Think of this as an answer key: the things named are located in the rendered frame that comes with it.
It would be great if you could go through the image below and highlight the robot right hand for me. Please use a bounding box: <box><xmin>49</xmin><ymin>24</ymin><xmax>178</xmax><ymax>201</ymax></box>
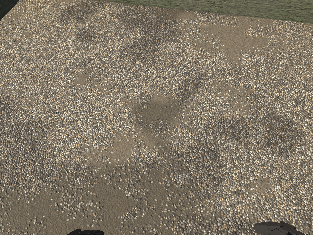
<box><xmin>253</xmin><ymin>221</ymin><xmax>308</xmax><ymax>235</ymax></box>

